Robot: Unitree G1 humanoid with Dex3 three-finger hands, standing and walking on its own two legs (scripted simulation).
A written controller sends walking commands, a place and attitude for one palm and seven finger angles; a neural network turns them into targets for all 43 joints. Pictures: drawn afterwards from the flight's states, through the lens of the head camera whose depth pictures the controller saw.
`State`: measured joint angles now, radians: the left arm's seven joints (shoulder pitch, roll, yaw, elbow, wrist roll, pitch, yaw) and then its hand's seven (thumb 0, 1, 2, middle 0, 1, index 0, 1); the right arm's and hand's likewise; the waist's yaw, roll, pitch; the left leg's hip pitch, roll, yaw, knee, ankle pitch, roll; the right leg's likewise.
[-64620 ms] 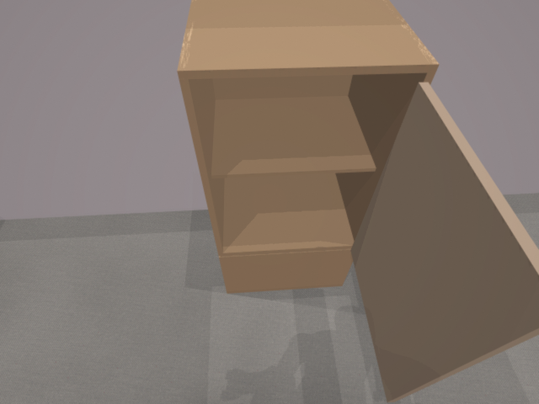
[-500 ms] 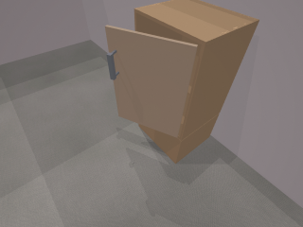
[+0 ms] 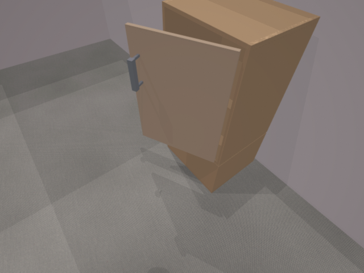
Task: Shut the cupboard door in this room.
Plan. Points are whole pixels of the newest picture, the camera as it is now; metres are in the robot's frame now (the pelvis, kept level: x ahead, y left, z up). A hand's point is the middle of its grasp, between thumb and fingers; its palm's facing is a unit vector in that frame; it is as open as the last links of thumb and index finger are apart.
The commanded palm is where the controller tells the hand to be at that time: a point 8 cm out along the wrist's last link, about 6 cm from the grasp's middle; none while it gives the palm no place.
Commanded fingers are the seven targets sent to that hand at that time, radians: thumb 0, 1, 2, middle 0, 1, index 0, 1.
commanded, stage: look to check the result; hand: left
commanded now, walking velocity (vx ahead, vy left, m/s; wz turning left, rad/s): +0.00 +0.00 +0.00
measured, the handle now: (136, 72) +0.81 +0.24 -0.02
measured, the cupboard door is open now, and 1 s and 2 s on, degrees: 27 27 27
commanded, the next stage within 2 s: walk to a spot facing it in 0.10 s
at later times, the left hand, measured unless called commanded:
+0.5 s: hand out of the picture -0.03 +0.19 -0.20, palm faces +0.15 -0.97 -0.20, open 7.4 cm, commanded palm none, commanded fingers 0.00 0.90 0.90 -0.20 -0.30 -0.20 -0.30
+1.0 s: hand out of the picture -0.05 +0.21 -0.15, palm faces +0.39 -0.87 -0.31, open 7.4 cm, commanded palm none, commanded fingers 0.00 0.90 0.90 -0.20 -0.30 -0.20 -0.30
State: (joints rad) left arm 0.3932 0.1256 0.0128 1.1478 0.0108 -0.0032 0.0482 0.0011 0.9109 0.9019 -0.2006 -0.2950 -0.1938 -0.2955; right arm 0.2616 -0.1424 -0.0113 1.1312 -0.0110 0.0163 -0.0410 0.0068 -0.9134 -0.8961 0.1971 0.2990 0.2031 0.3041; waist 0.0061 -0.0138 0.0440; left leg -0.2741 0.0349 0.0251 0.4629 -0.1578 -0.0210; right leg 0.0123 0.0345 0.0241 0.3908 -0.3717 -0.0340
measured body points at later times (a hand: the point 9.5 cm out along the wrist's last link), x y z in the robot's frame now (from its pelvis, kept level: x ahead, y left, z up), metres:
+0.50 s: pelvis +0.00 +0.01 -0.02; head +0.01 +0.02 +0.43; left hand -0.03 +0.24 -0.18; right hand +0.02 -0.22 -0.17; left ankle +0.06 +0.13 -0.74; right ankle -0.10 -0.10 -0.74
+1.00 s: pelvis -0.03 -0.02 +0.00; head +0.01 -0.01 +0.45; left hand -0.07 +0.25 -0.13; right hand +0.13 -0.24 -0.14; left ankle -0.06 +0.11 -0.67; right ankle -0.01 -0.14 -0.74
